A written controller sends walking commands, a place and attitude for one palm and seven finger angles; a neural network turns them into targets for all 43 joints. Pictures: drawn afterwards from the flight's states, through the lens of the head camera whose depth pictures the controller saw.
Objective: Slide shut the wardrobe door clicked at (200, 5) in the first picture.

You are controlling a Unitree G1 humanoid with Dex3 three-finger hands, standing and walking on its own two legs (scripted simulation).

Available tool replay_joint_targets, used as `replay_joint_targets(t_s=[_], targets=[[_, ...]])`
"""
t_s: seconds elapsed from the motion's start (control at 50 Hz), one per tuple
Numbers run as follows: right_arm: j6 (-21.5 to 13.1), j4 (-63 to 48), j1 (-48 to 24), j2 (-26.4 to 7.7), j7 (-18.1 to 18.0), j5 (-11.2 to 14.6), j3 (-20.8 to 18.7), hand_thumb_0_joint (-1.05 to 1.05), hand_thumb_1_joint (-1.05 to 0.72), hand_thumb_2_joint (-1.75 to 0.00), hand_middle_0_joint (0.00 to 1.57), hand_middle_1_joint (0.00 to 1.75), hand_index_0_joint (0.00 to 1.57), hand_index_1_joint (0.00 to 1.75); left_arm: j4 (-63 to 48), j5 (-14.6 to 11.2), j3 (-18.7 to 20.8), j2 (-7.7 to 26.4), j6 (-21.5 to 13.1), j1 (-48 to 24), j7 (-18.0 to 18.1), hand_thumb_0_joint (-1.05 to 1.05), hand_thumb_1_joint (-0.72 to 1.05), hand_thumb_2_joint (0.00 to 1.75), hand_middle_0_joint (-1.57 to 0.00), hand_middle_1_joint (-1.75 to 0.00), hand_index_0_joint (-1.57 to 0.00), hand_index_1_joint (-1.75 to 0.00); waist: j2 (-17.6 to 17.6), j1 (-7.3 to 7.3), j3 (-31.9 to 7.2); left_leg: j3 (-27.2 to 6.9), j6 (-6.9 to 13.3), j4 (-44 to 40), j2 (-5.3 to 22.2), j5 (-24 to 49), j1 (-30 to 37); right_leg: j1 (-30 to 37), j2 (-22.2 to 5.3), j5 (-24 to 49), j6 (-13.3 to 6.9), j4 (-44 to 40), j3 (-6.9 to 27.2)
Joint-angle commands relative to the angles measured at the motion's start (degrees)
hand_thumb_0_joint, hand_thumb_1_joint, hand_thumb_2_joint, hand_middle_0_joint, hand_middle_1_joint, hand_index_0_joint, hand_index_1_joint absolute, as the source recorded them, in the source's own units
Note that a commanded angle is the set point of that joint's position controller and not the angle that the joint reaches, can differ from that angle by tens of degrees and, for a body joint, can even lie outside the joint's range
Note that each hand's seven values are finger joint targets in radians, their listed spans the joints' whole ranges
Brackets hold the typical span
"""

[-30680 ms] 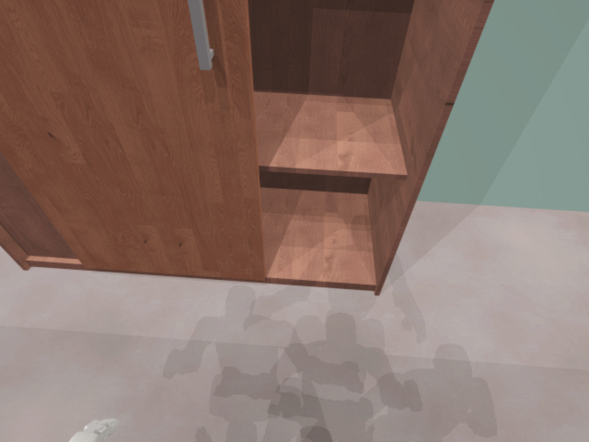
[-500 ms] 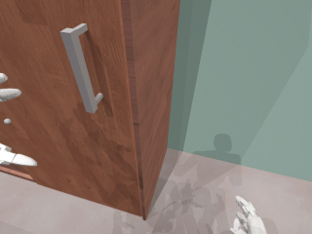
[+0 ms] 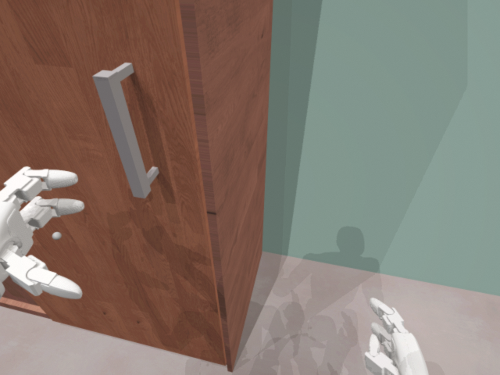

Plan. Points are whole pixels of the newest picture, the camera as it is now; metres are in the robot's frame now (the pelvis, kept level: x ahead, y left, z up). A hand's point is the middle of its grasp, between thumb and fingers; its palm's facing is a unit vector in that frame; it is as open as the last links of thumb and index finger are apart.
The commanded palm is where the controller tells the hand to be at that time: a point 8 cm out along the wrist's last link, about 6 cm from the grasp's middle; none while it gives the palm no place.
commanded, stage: draw the hand back to the body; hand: left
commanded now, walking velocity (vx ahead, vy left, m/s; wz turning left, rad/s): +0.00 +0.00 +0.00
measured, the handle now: (134, 135) +0.35 +0.24 +0.25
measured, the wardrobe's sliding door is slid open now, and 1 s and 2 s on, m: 0.00 0.00 0.00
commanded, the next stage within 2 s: step back with the hand held close in 1.02 s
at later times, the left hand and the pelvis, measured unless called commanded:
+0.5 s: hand (86, 235) +0.22 +0.26 +0.17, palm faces +0.46 -0.80 -0.38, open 10.2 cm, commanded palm +0.16 +0.29 +0.18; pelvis +0.01 +0.00 +0.01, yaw -2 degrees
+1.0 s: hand (83, 239) +0.21 +0.26 +0.18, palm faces +0.46 -0.81 -0.37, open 7.5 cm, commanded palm +0.16 +0.29 +0.18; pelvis +0.01 +0.00 +0.01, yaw -1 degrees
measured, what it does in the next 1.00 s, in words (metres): stands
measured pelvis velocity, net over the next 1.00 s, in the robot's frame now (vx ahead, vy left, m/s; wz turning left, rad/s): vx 0.01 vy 0.00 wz -0.02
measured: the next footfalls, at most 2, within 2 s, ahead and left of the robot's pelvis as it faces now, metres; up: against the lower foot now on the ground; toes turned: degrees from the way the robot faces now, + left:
none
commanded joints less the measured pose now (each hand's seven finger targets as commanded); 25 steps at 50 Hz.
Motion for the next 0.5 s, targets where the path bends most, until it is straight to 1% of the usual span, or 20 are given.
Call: replay_joint_targets(t_s=[0.0, 0.02, 0.04, 0.06, 0.08, 0.1, 0.12, 0.14, 0.18, 0.2, 0.22, 0.26, 0.28, 0.32, 0.34, 0.38, 0.4, 0.44, 0.46, 0.48], targets=[[-4.1, -7.8, -7.1, -5.0, 0.3, -2.0, -4.3, 0.0, -0.9, -0.9, 0.2, 0.3, 0.2, 0.3, -16.0, 7.5, 3.9, 8.2, -14.6, -2.2, 18.5, 0.0, -0.22, 0.36, -0.24, -0.96, -0.24, -0.96, -1.1, -1.05, 3.8, 2.0, -0.4, -8.7, -0.1, 6.1, -6.4, -0.8, 1.4, 2.5, -2.5, -6.5, -1.2], [-3.7, -7.6, -7.3, -4.8, 0.2, -1.9, -4.6, 0.0, -0.9, -0.9, 0.2, 0.3, 0.2, 0.3, -18.7, 8.6, 4.6, 9.0, -16.5, -3.1, 20.3, 0.0, -0.19, 0.37, -0.24, -0.94, -0.24, -0.94, 2.7, -1.13, 0.6, 2.6, -0.4, -8.6, -0.2, 5.3, -4.9, 0.1, 0.8, 2.0, -2.3, -6.2, -0.4], [-3.7, -7.4, -7.4, -4.7, -0.1, -2.2, -4.9, 0.0, -0.9, -0.9, 0.2, 0.3, 0.2, 0.3, -20.9, 9.3, 5.7, 10.1, -18.4, -3.0, 21.8, 0.0, -0.15, 0.39, -0.24, -0.92, -0.24, -0.92, 4.9, -0.68, -2.2, 2.9, -0.2, -8.4, -0.5, 5.7, -3.7, 1.4, 0.5, 2.6, -2.4, -6.0, -0.1], [-3.8, -7.0, -7.2, -4.4, -0.3, -2.3, -5.0, 0.0, -0.9, -0.9, 0.2, 0.3, 0.2, 0.3, -21.0, 10.0, 5.9, 10.1, -19.7, -1.9, 23.1, 0.0, -0.12, 0.41, -0.24, -0.89, -0.24, -0.89, 7.1, -0.58, -3.7, 3.2, -0.2, -8.4, -0.6, 6.3, -3.1, 2.3, 0.3, 3.5, -2.5, -5.7, 0.0], [-3.7, -6.6, -6.9, -4.1, -0.4, -2.5, -5.2, 0.0, -0.9, -0.9, 0.2, 0.3, 0.2, 0.3, -21.1, 10.6, 5.7, 9.8, -20.8, -0.8, 24.0, 0.0, -0.08, 0.43, -0.23, -0.87, -0.23, -0.87, 7.2, -0.54, -4.6, 3.4, -0.1, -8.3, -0.6, 7.1, -2.7, 2.9, 0.1, 4.2, -2.5, -5.7, 0.1], [-3.5, -6.0, -6.6, -4.3, -0.7, -2.7, -5.4, 0.0, -0.9, -0.9, 0.2, 0.3, 0.2, 0.3, -20.7, 11.1, 5.7, 10.2, -21.5, -0.4, 24.9, 0.0, -0.04, 0.44, -0.23, -0.85, -0.23, -0.85, 6.0, -0.65, -4.9, 3.5, 0.1, -8.3, -0.6, 7.3, -2.5, 3.5, 0.0, 4.0, -2.4, -6.2, 0.3], [-3.4, -5.7, -6.7, -4.2, -0.8, -2.8, -5.6, 0.0, -0.9, -0.9, 0.2, 0.3, 0.2, 0.3, -20.5, 11.5, 4.3, 8.8, -22.2, -1.0, 25.3, 0.0, -0.01, 0.46, -0.23, -0.83, -0.23, -0.83, 5.4, -1.17, -4.9, 3.4, 0.2, -8.3, -0.4, 7.8, -2.0, 3.2, 0.0, 4.4, -2.4, -6.3, 0.3], [-3.3, -5.5, -6.7, -4.0, -0.9, -2.8, -5.8, 0.0, -0.9, -0.9, 0.2, 0.3, 0.2, 0.3, -19.2, 11.8, 3.3, 7.5, -22.6, 0.4, 25.6, 0.0, 0.03, 0.48, -0.23, -0.81, -0.23, -0.81, 4.7, -1.32, -3.7, 3.5, 0.4, -8.3, -0.3, 8.0, -1.8, 2.7, 0.0, 4.5, -2.2, -6.4, 0.1], [-2.9, -4.6, -6.7, -4.2, -1.1, -2.9, -6.1, 0.0, -0.9, -0.9, 0.2, 0.3, 0.2, 0.3, -18.2, 12.6, 0.9, 6.0, -23.5, -0.3, 26.1, 0.0, 0.1, 0.51, -0.23, -0.77, -0.23, -0.77, 3.9, -1.85, -2.7, 3.4, 0.7, -8.7, -0.3, 8.8, -1.1, 2.1, 0.0, 5.0, -2.1, -6.4, -0.1], [-2.9, -4.5, -6.7, -4.4, -1.2, -2.8, -6.2, 0.0, -0.9, -0.9, 0.2, 0.3, 0.2, 0.3, -17.5, 12.8, -0.4, 4.9, -23.7, -0.1, 26.2, 0.0, 0.14, 0.53, -0.23, -0.75, -0.23, -0.75, 1.9, -2.12, -1.9, 3.3, 0.8, -8.8, -0.2, 9.0, -0.9, 2.0, 0.0, 4.7, -2.0, -6.8, -0.2], [-2.6, -4.2, -6.9, -4.5, -1.3, -2.9, -6.3, 0.0, -0.9, -0.9, 0.2, 0.3, 0.2, 0.3, -16.1, 13.0, -1.0, 4.7, -23.8, 0.3, 26.3, 0.0, 0.17, 0.55, -0.22, -0.73, -0.22, -0.73, 0.8, -2.28, -0.5, 3.3, 1.1, -8.9, -0.1, 9.1, -0.7, 1.2, 0.0, 4.8, -1.8, -7.1, -0.3], [-2.1, -4.0, -7.2, -4.6, -1.2, -2.8, -6.5, 0.0, -0.9, -0.9, 0.2, 0.3, 0.2, 0.3, -14.7, 13.2, -1.6, 4.0, -24.1, 2.0, 26.3, 0.0, 0.25, 0.58, -0.22, -0.68, -0.22, -0.68, -1.5, -1.85, 0.0, 2.9, 1.2, -9.6, 0.1, 10.4, -0.8, 1.7, 0.1, 5.6, -1.7, -6.6, -0.6], [-1.8, -4.0, -7.3, -4.6, -1.3, -2.9, -6.7, 0.0, -0.9, -0.9, 0.2, 0.3, 0.2, 0.3, -14.7, 13.4, -1.4, 4.3, -24.3, 2.2, 26.3, 0.0, 0.28, 0.6, -0.22, -0.66, -0.22, -0.66, -2.1, -1.7, -0.5, 3.1, 1.4, -9.6, 0.1, 11.5, -0.3, 2.1, 0.1, 6.6, -1.7, -6.4, -0.6], [-1.3, -4.0, -7.4, -4.5, -1.2, -2.9, -6.8, 0.0, -0.9, -0.9, 0.2, 0.3, 0.2, 0.3, -13.3, 13.5, -0.9, 4.5, -24.5, 3.9, 26.2, 0.0, 0.36, 0.64, -0.22, -0.62, -0.22, -0.62, -2.8, -1.42, -0.1, 3.3, 1.4, -9.9, 0.2, 12.8, -0.3, 2.8, -0.1, 7.9, -1.7, -6.4, -0.5], [-1.0, -4.1, -7.6, -4.4, -1.2, -2.9, -6.9, 0.0, -0.9, -0.9, 0.2, 0.3, 0.2, 0.3, -13.9, 13.5, -0.7, 4.6, -24.6, 4.6, 26.1, 0.0, 0.39, 0.65, -0.22, -0.6, -0.22, -0.6, -3.5, -1.09, -1.3, 3.4, 1.4, -9.8, 0.2, 14.1, 0.2, 3.6, -0.1, 9.2, -1.7, -6.1, -0.5], [-0.6, -4.4, -7.9, -4.2, -1.0, -3.0, -7.0, 0.0, -0.9, -0.9, 0.2, 0.3, 0.2, 0.3, -15.5, 13.8, -0.2, 5.1, -25.1, 5.2, 25.9, 0.0, 0.47, 0.69, -0.22, -0.55, -0.22, -0.55, -2.0, -0.67, -2.6, 3.6, 1.2, -9.9, 0.2, 16.1, 0.8, 4.8, -0.2, 11.4, -1.8, -5.6, -0.4], [-0.5, -4.4, -7.9, -4.1, -1.0, -3.0, -6.9, 0.0, -0.9, -0.9, 0.2, 0.3, 0.2, 0.3, -15.8, 13.9, 0.1, 5.6, -25.1, 5.5, 25.9, 0.0, 0.5, 0.71, -0.21, -0.53, -0.21, -0.53, -0.3, -0.57, -2.0, 3.7, 0.9, -10.0, 0.1, 16.7, 0.5, 5.4, -0.1, 12.0, -1.9, -5.7, -0.3], [-0.4, -4.7, -7.9, -3.8, -0.9, -3.1, -6.8, 0.0, -0.9, -0.9, 0.2, 0.3, 0.2, 0.3, -16.8, 14.0, -0.5, 4.8, -25.4, 6.6, 25.7, 0.0, 0.57, 0.74, -0.21, -0.49, -0.21, -0.49, 0.4, -0.62, -2.0, 3.8, 0.8, -10.1, 0.3, 18.1, 1.0, 5.4, -0.1, 13.3, -1.9, -5.6, -0.4], [-0.3, -4.8, -8.1, -3.7, -0.8, -3.2, -6.8, 0.0, -0.9, -0.9, 0.2, 0.3, 0.2, 0.3, -17.7, 14.0, -0.7, 4.7, -25.4, 6.8, 25.7, 0.0, 0.61, 0.76, -0.21, -0.47, -0.21, -0.47, 2.0, -0.52, -1.9, 3.9, 0.7, -10.0, 0.3, 18.8, 1.2, 5.5, -0.1, 14.0, -2.0, -5.7, -0.3], [-0.2, -4.8, -7.8, -3.6, -0.7, -3.2, -6.9, 0.0, -0.9, -0.9, 0.2, 0.3, 0.2, 0.3, -18.0, 14.1, -0.7, 4.8, -25.4, 7.1, 25.7, 0.0, 0.65, 0.78, -0.21, -0.45, -0.21, -0.45, 1.4, -0.59, -2.5, 4.0, 0.6, -10.0, 0.3, 19.8, 1.8, 5.7, 0.0, 14.7, -1.9, -5.7, -0.3]])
